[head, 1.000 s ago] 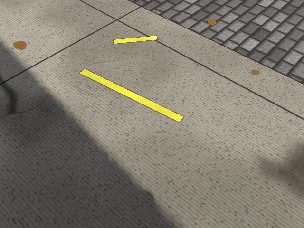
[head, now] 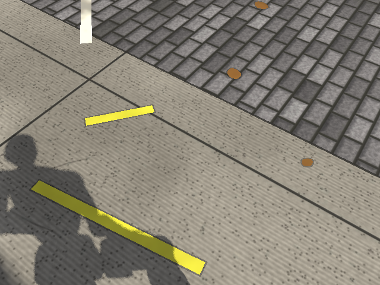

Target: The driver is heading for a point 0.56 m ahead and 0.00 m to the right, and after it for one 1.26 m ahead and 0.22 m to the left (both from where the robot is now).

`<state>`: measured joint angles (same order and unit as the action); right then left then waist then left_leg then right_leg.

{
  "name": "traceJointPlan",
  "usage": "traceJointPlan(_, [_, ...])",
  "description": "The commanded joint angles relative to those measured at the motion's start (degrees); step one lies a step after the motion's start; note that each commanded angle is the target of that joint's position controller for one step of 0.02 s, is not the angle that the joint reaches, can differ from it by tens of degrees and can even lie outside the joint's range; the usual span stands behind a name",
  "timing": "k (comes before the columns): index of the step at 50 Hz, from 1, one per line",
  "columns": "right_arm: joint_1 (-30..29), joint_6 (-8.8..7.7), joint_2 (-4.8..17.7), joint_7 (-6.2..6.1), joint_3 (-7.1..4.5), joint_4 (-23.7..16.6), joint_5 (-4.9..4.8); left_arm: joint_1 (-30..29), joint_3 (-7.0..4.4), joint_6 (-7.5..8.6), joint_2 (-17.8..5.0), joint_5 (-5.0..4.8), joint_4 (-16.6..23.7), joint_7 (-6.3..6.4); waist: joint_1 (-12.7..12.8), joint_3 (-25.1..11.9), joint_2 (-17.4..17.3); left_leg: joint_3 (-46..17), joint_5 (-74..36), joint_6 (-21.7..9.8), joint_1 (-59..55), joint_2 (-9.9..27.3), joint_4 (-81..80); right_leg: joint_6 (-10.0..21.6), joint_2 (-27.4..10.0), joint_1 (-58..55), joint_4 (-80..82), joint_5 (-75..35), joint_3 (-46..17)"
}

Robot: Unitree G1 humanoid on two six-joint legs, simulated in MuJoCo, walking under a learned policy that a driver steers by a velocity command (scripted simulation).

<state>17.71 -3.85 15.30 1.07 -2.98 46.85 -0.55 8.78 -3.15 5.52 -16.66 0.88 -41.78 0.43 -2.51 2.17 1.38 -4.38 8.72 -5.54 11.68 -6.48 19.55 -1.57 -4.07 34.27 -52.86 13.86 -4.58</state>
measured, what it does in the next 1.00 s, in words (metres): walks ahead: right foot, then left foot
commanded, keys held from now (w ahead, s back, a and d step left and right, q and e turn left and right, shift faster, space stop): w+q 0.16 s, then w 0.40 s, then no key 0.44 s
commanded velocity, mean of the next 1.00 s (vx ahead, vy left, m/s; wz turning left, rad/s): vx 0.38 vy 0.00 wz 0.20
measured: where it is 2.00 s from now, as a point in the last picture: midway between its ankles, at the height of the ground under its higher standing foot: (176, 272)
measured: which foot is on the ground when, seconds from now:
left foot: down 0.00-0.26, up 0.28-0.70, down 0.72-1.00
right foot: up 0.00-0.22, down 0.24-0.72, up 0.74-1.00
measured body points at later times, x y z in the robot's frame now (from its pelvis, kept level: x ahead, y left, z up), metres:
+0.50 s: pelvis +0.28 -0.04 +0.00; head +0.31 -0.04 +0.45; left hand +0.28 +0.24 -0.12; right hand +0.48 -0.27 -0.11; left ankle +0.32 +0.13 -0.69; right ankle +0.29 -0.14 -0.75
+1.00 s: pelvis +0.45 +0.05 -0.01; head +0.48 +0.06 +0.44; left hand +0.50 +0.34 -0.14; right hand +0.64 -0.17 -0.13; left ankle +0.50 +0.16 -0.75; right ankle +0.52 -0.10 -0.73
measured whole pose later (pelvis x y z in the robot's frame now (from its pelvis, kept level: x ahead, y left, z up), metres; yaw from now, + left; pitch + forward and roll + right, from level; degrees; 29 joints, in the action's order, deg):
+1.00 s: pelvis +0.45 +0.05 -0.01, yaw +11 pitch +1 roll +1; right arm 8.5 -1.4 13.2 0.9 -1.5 46.7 1.4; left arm 11.3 -2.0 -0.8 -16.0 0.5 -48.8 2.0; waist -0.5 2.0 1.6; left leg 1.7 7.2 -3.2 18.7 -2.8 25.2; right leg -3.3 -3.9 21.9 -38.7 16.8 -2.5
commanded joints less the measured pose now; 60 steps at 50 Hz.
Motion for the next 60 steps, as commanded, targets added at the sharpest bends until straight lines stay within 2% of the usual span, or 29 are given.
traceJointPlan(1, [-1.7, -0.59, 10.7, -1.33, -2.83, -4.4, -0.54, -3.2, -0.85, 0.32, -3.4, 0.09, 4.5, 0.33, 0.8, -1.8, -4.9, -11.8, -10.0, -8.5, 2.1, 12.5, -8.2, -2.0, 1.1, -1.1, 10.9, -10.6, 0.9])
traceJointPlan(4, [1.6, 0.26, 10.6, -1.91, -2.95, -3.6, -0.96, -8.8, -0.43, 0.89, -2.5, -0.59, 6.0, -0.34, -1.6, -1.8, -5.8, -11.4, -7.4, -6.5, 3.5, 11.1, -6.9, -2.3, 3.8, -6.2, 20.1, -19.2, 1.5])
traceJointPlan(8, [4.4, 1.34, 10.0, -2.35, -2.97, -3.1, -1.16, -12.0, -0.99, 1.77, -4.5, -1.30, 7.4, -1.21, -1.8, -1.8, -6.5, -17.6, -5.0, -5.6, -3.2, 13.3, -1.4, -1.2, 4.9, -7.2, 26.0, -15.9, -0.6])
traceJointPlan(11, [3.5, 1.66, 9.0, -2.45, -2.79, -3.3, -0.53, -5.0, -1.89, 2.64, -6.4, -1.04, 5.4, -1.36, 2.1, -4.1, -8.4, -18.3, -12.7, -3.9, -6.3, 13.8, 5.4, 2.3, 4.5, -15.6, 29.4, -12.8, 1.2])
traceJointPlan(12, [3.3, 1.47, 7.0, -2.14, -1.99, -3.8, -0.11, 1.2, -2.64, 2.93, -8.2, -0.20, 4.2, -1.05, 5.0, -9.4, -7.4, -15.8, -15.5, -2.4, -4.0, 11.1, 13.9, 5.1, 1.3, -26.4, 28.4, -12.9, -0.7])
traceJointPlan(13, [4.1, 1.27, 4.5, -2.11, -0.92, -4.9, 1.04, 10.3, -3.36, 2.80, -11.4, 0.25, 3.2, -0.71, 8.2, -17.6, -0.6, -10.6, -4.1, -0.3, 3.7, 6.8, 29.6, 9.0, -7.9, -41.2, 26.8, -11.7, -11.5])
traceJointPlan(14, [13.4, 0.59, 1.7, -1.89, -0.08, -5.2, -0.97, 14.2, -4.52, 1.86, -15.0, -0.06, -0.1, -1.35, 4.0, -21.4, 19.7, -5.0, 24.1, 3.2, 23.8, 0.0, 46.1, 18.5, -18.6, -55.3, 32.3, 0.3, -37.3])
traceJointPlan(15, [11.2, 0.33, 7.5, -1.96, -0.90, -3.9, -1.51, 13.0, -3.22, 1.71, -9.1, -1.63, 0.8, -1.69, 5.8, -16.0, 11.4, -7.4, 23.8, 3.4, 30.5, 4.1, 51.9, 17.1, -17.9, -52.3, 35.1, 12.3, -39.8])
traceJointPlan(16, [3.9, 0.25, 9.9, -1.80, -1.59, -5.0, -1.32, 10.2, -2.41, 1.49, -6.3, -1.63, 1.1, -1.55, 7.2, -8.4, 5.5, -6.5, 18.4, 3.5, 32.2, 5.8, 52.7, 14.8, -15.2, -45.5, 35.9, 10.7, -30.6])
traceJointPlan(17, [0.0, 0.10, 9.1, -1.86, -1.48, -5.9, -0.72, 7.5, -2.01, 1.19, -6.0, -0.91, 1.4, -1.59, 6.3, -4.9, 1.2, -4.4, 14.6, 3.8, 30.9, 7.6, 51.2, 13.8, -12.8, -39.0, 37.1, 3.7, -24.5])
traceJointPlan(19, [-2.2, -0.27, 7.6, -1.35, -1.56, -6.9, 0.06, 5.4, -1.29, 1.01, -4.5, -0.19, 0.9, -1.54, 3.9, -2.2, 2.3, -2.9, 10.6, 4.1, 28.0, 10.7, 45.7, 13.6, -9.5, -31.8, 39.3, -7.2, -17.3])
traceJointPlan(21, [-1.6, -0.12, 5.5, -0.97, -1.07, -7.0, -0.12, 5.7, -1.19, 1.14, -4.2, -0.71, 0.0, -1.62, 3.0, -2.9, 4.2, -0.9, 10.2, 4.8, 25.9, 11.6, 41.3, 14.3, -8.3, -29.5, 41.1, -12.0, -13.5])
traceJointPlan(26, [-10.2, -0.46, 2.9, -0.37, 0.47, -9.7, 0.40, 7.6, -2.15, 0.50, -8.3, -1.59, -1.9, -1.00, 4.9, -1.3, 2.8, 2.1, -2.3, 6.1, 23.8, 12.0, 23.7, 14.3, -6.9, -26.2, 44.6, -16.2, -5.6])
traceJointPlan(30, [-16.1, -0.99, 3.6, 0.27, 0.44, -11.3, 0.14, 11.4, -2.03, -0.48, -9.0, -2.01, -4.5, -0.84, 6.6, -0.3, 3.0, 3.7, -10.8, 5.9, 18.5, 9.1, 14.1, 12.2, -6.4, -27.1, 42.1, -23.4, -2.1])
traceJointPlan(33, [-15.9, -1.40, 5.1, 0.90, -0.26, -11.7, 0.51, 12.0, -1.96, -1.55, -9.4, -2.03, -5.8, -0.41, 4.9, -2.4, 4.0, 3.2, -10.4, 3.7, 14.0, 7.5, 9.7, 9.4, -7.2, -31.1, 35.8, -30.6, -1.9])
traceJointPlan(35, [-7.5, -1.39, 7.7, 0.53, -1.55, -8.9, 1.42, 10.5, -1.68, -1.81, -9.1, -1.95, -5.5, -0.04, 0.2, -7.1, 3.0, 4.5, -16.0, 1.3, 0.7, 6.1, 5.7, 6.4, -4.1, -29.4, 26.1, -36.6, 0.0])
traceJointPlan(36, [-2.0, -1.34, 11.4, -0.07, -2.44, -8.0, 2.09, 11.1, -0.81, -1.50, -7.0, -0.77, -4.6, 0.07, -1.7, -12.6, -1.2, -0.9, -35.2, -1.2, -11.2, 12.9, 8.2, 3.7, -0.7, -23.5, 15.6, -26.5, 2.4])
traceJointPlan(37, [1.0, -0.39, 13.6, -0.60, -2.37, -8.1, 3.34, 19.3, 1.11, -0.99, -1.7, 0.41, -5.1, -0.18, 0.1, -21.3, -14.3, -17.6, -54.1, -11.2, -29.8, 28.4, 11.8, -0.6, 5.5, -7.2, -4.9, 9.2, 4.5])
traceJointPlan(38, [2.7, 0.52, 10.0, -0.19, -1.57, -7.0, 1.74, 22.7, 0.96, -1.14, -3.5, -0.78, -7.1, -0.51, -0.4, -28.3, -15.6, -24.8, -49.5, -15.1, -30.3, 31.1, 9.4, -1.5, 5.7, -4.9, -13.2, 26.6, -1.3])
traceJointPlan(39, [-0.3, 1.07, 8.7, 0.14, -1.21, -7.1, 0.85, 18.7, -0.30, -1.69, -8.0, -2.03, -6.6, -0.54, -0.6, -21.6, -10.6, -20.6, -40.2, -12.9, -23.6, 27.7, 6.9, -1.8, 3.4, -2.0, -16.4, 25.2, -1.7])
traceJointPlan(41, [-8.3, 1.04, 5.8, 0.26, -0.13, -7.4, 1.10, 11.4, -0.40, -3.40, -6.9, -1.59, -5.4, 0.56, 1.6, -11.0, -5.4, -13.0, -30.7, -9.2, -9.5, 22.7, 2.8, -2.3, 0.0, -1.3, -11.6, 19.1, 0.2])
traceJointPlan(42, [-11.0, 0.94, 5.2, 0.32, 0.05, -7.4, 1.56, 11.7, -0.49, -4.50, -6.2, -1.07, -5.5, 1.07, 3.6, -9.4, -6.3, -10.5, -27.5, -8.1, -2.6, 21.2, 0.6, -2.5, -1.4, -6.1, -7.4, 16.2, -0.1])
traceJointPlan(44, [-14.0, 0.92, 5.6, 0.37, -0.31, -6.8, 2.46, 13.4, -0.01, -5.77, -3.7, -0.77, -6.4, 1.67, 5.7, -8.5, -8.9, -6.3, -24.3, -7.8, 5.5, 18.7, -2.4, -3.0, -0.6, -14.4, 0.1, 12.4, 1.8])
traceJointPlan(46, [-14.5, 0.98, 5.7, 0.01, -0.41, -5.9, 2.41, 12.6, 0.32, -6.11, -2.7, -0.39, -6.7, 1.96, 5.6, -9.6, -9.1, -4.4, -20.4, -7.8, 7.2, 17.8, -3.1, -2.8, -0.1, -19.0, 7.4, 8.2, 2.5])
traceJointPlan(51, [-14.0, 2.01, 4.5, -0.59, 0.32, -3.1, 1.42, 8.4, 0.08, -6.77, -3.3, 0.59, -6.8, 1.61, 5.3, -6.0, -7.0, -4.5, 13.9, -3.2, 12.7, 15.0, -5.0, 0.1, 1.1, -28.3, 22.8, -5.2, 3.5])
traceJointPlan(53, [-10.5, 2.02, 3.3, -0.48, 0.88, -1.2, 2.05, 6.3, -0.21, -6.55, -6.4, 0.90, -5.2, 1.96, 3.6, -2.0, -2.5, -3.1, 21.3, 1.7, 14.3, 11.1, -2.4, 2.7, -3.7, -28.0, 28.7, -7.3, -1.4])
traceJointPlan(54, [-8.1, 2.24, 3.6, -0.72, 0.53, -0.9, 1.70, 4.6, -1.19, -6.49, -9.4, 0.00, -6.2, 2.01, 0.8, -0.3, 4.8, 0.7, 17.3, 3.2, 11.1, 7.8, -1.2, 4.1, -2.8, -21.1, 28.8, 3.8, -0.7])
traceJointPlan(56, [-9.8, 2.70, 4.8, -1.49, 0.27, -0.3, 1.62, 3.6, -0.12, -5.56, -4.3, 0.34, -6.8, 1.66, 2.1, 0.2, 4.6, 2.0, 11.0, 3.8, 4.5, 7.5, 2.4, 2.6, -1.3, -15.6, 31.5, 8.6, -0.2])
traceJointPlan(60, [-8.1, 2.97, 4.0, -1.89, 0.32, 2.0, 1.57, 3.6, 0.14, -4.07, -3.9, -0.28, -8.4, 1.43, 2.2, -2.6, 2.7, 2.4, 1.3, 3.0, 1.9, 7.8, 4.2, 1.1, -0.5, -19.8, 29.0, -3.8, 0.9])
